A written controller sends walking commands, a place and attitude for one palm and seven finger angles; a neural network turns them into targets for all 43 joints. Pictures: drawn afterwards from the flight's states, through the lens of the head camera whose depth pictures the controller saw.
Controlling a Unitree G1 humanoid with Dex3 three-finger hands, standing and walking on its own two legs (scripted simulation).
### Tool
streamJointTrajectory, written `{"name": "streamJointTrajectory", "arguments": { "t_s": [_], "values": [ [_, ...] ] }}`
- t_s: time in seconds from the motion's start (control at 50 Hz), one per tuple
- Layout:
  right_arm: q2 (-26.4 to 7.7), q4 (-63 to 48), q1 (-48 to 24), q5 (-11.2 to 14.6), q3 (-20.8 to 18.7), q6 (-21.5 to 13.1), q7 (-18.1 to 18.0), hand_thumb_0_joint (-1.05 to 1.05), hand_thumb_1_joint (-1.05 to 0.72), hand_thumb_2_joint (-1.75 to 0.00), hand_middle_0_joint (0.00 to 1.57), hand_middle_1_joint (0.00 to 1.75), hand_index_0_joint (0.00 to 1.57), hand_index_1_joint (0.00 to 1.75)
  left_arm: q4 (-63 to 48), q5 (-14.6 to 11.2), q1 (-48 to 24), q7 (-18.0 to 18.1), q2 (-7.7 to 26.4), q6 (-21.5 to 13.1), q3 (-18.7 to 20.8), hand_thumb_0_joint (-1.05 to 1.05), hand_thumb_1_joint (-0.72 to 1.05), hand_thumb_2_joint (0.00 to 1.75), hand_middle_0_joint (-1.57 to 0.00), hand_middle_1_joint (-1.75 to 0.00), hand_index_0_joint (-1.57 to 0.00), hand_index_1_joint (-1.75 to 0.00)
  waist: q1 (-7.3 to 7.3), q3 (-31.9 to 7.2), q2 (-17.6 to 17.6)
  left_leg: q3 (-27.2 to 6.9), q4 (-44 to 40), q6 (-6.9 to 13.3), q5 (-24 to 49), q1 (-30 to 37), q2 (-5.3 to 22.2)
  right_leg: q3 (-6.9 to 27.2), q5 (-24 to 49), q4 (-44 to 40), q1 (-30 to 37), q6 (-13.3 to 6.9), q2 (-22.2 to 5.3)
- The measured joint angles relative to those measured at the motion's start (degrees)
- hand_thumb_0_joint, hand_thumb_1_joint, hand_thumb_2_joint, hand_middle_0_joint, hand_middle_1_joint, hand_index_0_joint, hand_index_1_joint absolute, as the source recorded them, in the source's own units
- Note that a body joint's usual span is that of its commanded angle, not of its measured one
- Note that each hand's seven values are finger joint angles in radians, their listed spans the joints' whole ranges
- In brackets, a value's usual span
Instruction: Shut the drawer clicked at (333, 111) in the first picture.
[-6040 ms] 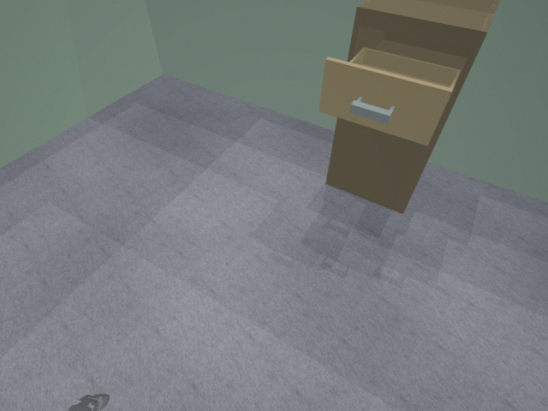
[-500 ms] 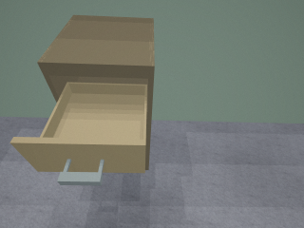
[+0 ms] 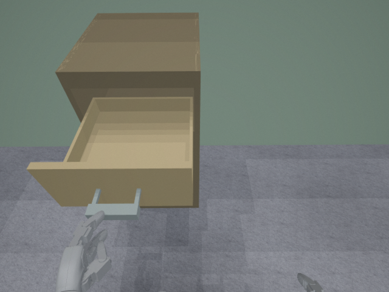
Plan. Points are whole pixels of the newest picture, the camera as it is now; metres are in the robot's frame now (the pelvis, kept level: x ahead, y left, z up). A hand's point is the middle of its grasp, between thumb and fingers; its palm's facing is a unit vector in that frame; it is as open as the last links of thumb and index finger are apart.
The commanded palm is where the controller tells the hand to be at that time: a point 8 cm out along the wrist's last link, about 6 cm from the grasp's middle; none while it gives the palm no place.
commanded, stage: raise the hand and make a fist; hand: left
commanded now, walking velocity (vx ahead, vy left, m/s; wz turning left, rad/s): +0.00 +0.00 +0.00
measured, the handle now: (115, 202) +0.33 +0.20 -0.04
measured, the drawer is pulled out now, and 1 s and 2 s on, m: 0.30 0.29 0.29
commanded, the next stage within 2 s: bring the fist close to the handle in 1.70 s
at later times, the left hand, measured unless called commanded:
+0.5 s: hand (114, 273) +0.17 +0.16 +0.00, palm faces -0.01 -1.00 -0.05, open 4.5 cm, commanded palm +0.13 +0.22 +0.00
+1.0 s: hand (100, 284) +0.14 +0.16 +0.03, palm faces +0.04 -1.00 -0.03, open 3.1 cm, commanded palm +0.10 +0.22 +0.04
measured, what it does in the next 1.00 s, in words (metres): stands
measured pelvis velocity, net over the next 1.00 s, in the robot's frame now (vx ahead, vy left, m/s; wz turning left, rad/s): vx -0.01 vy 0.00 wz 0.00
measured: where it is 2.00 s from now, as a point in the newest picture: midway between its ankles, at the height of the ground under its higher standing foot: outside the picture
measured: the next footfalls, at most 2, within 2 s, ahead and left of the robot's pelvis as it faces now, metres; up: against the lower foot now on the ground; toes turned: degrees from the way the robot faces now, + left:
none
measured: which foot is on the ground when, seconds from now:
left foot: down 0.00-1.00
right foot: down 0.00-1.00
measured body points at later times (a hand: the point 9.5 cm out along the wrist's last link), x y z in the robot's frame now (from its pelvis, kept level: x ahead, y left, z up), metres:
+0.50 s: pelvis -0.03 -0.04 -0.06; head +0.00 -0.04 +0.39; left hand +0.16 +0.21 +0.00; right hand +0.15 -0.26 -0.14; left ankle +0.07 +0.11 -0.71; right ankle -0.05 -0.12 -0.71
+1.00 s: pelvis -0.01 +0.00 -0.05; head +0.02 +0.00 +0.40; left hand +0.14 +0.22 +0.04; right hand +0.21 -0.22 -0.10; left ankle +0.07 +0.11 -0.71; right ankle -0.05 -0.12 -0.71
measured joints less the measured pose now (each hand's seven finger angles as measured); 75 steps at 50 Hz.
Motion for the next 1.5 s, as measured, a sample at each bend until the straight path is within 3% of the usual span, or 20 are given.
{"name": "streamJointTrajectory", "arguments": {
  "t_s": [0.1, 0.16, 0.28, 0.34, 0.44, 0.52, 0.58, 0.66, 0.82, 0.92, 1.12, 1.34, 1.5],
  "values": [
    [0.1, -7.0, -5.9, -0.8, -2.3, 0.7, 2.4, 0.01, -0.9, -0.9, 0.2, 0.3, 0.2, 0.3, 1.3, -3.1, -1.7, -11.8, -0.6, -17.1, 4.4, 0.01, 0.91, 0.9, -0.3, -0.44, -0.34, -0.46, 1.09, -5.2, -1.1, -0.2, 13.5, -1.2, -4.1, -14.7, 2.6, 0.6, -4.7, 14.9, -15.3, -1.5, 2.0],
    [-0.8, -11.3, -7.9, -0.3, -3.0, 1.4, 2.2, 0.01, -0.9, -0.9, 0.2, 0.3, 0.2, 0.3, 0.0, -4.9, 1.0, -17.2, 0.6, -20.5, 5.0, 0.01, 0.91, 0.9, -0.36, -0.5, -0.39, -0.51, 2.49, -5.9, -1.5, -1.5, 20.7, -1.9, -6.4, -20.8, 3.3, -0.4, -7.5, 22.1, -20.8, -2.6, 2.7],
    [-1.6, -15.3, -8.2, 0.6, -1.7, 1.5, -1.0, 0.01, -0.9, -0.9, 0.2, 0.3, 0.2, 0.3, -6.4, -7.5, 4.7, -17.8, 2.8, -17.6, 5.7, 0.01, 0.9, 0.9, -0.49, -0.64, -0.51, -0.64, 4.81, -5.4, -0.4, -5.2, 27.4, -2.3, -8.4, -25.3, 3.4, -3.7, -10.3, 27.6, -23.2, -3.7, 3.4],
    [-1.0, -14.9, -7.2, 0.8, 0.1, 1.0, -2.0, 0.01, -0.9, -0.9, 0.2, 0.3, 0.2, 0.3, -8.3, -8.1, 2.8, -18.1, 3.9, -16.3, 5.9, 0.02, 0.9, 0.9, -0.56, -0.7, -0.57, -0.71, 5.09, -5.2, 0.3, -6.5, 28.1, -2.4, -8.6, -25.6, 3.6, -4.9, -10.4, 27.5, -22.9, -4.2, 4.0],
    [1.2, -12.9, -4.7, 1.2, 2.2, 1.6, -2.2, 0.01, -0.9, -0.9, 0.2, 0.3, 0.2, 0.3, -8.4, -8.4, -1.0, -20.0, 5.2, -10.7, 5.9, 0.02, 0.9, 0.9, -0.66, -0.81, -0.67, -0.81, 3.51, -5.0, 1.3, -6.7, 26.2, -2.7, -8.2, -23.9, 4.0, -4.9, -9.5, 24.9, -21.1, -4.3, 4.6],
    [2.3, -11.2, -2.2, 1.4, 1.8, 3.1, -2.0, 0.01, -0.9, -0.9, 0.21, 0.3, 0.21, 0.3, -8.0, -8.9, 0.1, -19.4, 5.1, -6.8, 7.6, 0.02, 0.9, 0.9, -0.75, -0.9, -0.75, -0.9, 1.76, -5.1, 1.3, -5.1, 22.8, -3.0, -7.8, -20.8, 4.3, -3.4, -8.4, 21.8, -18.9, -3.8, 4.6],
    [2.1, -10.2, -0.6, 1.3, 0.5, 3.6, -1.9, 0.01, -0.9, -0.9, 0.21, 0.3, 0.21, 0.3, -8.4, -9.2, 2.8, -18.6, 4.6, -7.2, 9.2, 0.02, 0.9, 0.9, -0.81, -0.96, -0.81, -0.96, 1.1, -5.2, 1.2, -3.8, 20.8, -2.9, -7.6, -19.2, 4.3, -2.2, -7.9, 19.8, -17.7, -3.3, 4.3],
    [0.6, -9.4, 0.3, 1.3, -1.4, 2.9, -1.4, 0.01, -0.9, -0.9, 0.21, 0.3, 0.2, 0.3, -10.2, -9.8, 6.9, -18.5, 3.9, -10.6, 9.6, 0.02, 0.9, 0.9, -0.88, -1.05, -0.89, -1.05, 1.15, -4.9, 1.2, -2.9, 19.8, -2.4, -7.8, -18.5, 3.9, -1.4, -7.7, 18.6, -17.2, -2.7, 3.8],
    [-1.0, -11.1, -2.3, 1.4, -3.0, 1.1, -0.5, 0.01, -0.9, -0.9, 0.2, 0.3, 0.2, 0.3, -15.9, -8.7, 12.4, -18.3, 2.1, -14.7, 4.7, 0.02, 0.9, 0.9, -1.04, -1.22, -1.05, -1.22, 2.48, -4.5, 0.9, -2.6, 20.9, -1.1, -8.4, -19.8, 3.0, -1.2, -8.1, 19.1, -17.9, -1.6, 2.8],
    [0.3, -13.8, -5.0, 1.4, -1.9, 2.0, -0.2, 0.01, -0.9, -0.9, 0.2, 0.3, 0.2, 0.3, -20.0, -7.3, 13.1, -16.4, 2.0, -13.6, 2.6, 0.02, 0.9, 0.9, -1.14, -1.33, -1.15, -1.33, 3.37, -4.8, 0.8, -2.9, 21.6, -0.7, -8.6, -20.0, 2.7, -1.6, -8.1, 19.2, -17.7, -1.3, 2.6],
    [2.4, -18.7, -6.1, 1.7, 2.0, 4.5, 0.6, 0.01, -0.9, -0.9, 0.2, 0.3, 0.2, 0.3, -25.5, -5.5, 13.8, -14.0, 2.3, -7.5, -0.1, 0.02, 0.9, 0.9, -1.33, -1.53, -1.33, -1.53, 4.1, -5.3, 1.6, -3.7, 20.5, -0.4, -7.9, -17.5, 2.5, -2.4, -7.0, 17.0, -14.5, -1.0, 2.7],
    [1.2, -19.0, -2.0, 2.1, 2.5, 5.7, 0.7, 0.01, -0.9, -0.9, 0.21, 0.3, 0.21, 0.3, -29.7, -4.8, 15.4, -11.2, 3.0, -5.0, -1.2, 0.02, 0.9, 0.9, -1.39, -1.6, -1.39, -1.6, 2.97, -5.0, 1.9, -3.5, 19.5, -0.5, -7.4, -15.5, 2.7, -2.1, -6.4, 16.1, -12.7, -1.1, 2.9],
    [0.1, -17.7, -0.2, 2.3, 1.1, 5.6, 0.3, 0.01, -0.9, -0.9, 0.2, 0.3, 0.2, 0.3, -28.9, -4.9, 16.9, -10.5, 3.2, -5.7, -0.8, 0.02, 0.9, 0.9, -1.4, -1.6, -1.4, -1.6, 2.15, -5.0, 2.1, -3.2, 19.0, -0.9, -7.2, -15.0, 2.9, -1.8, -6.5, 16.3, -12.7, -1.4, 3.0]
  ]
}}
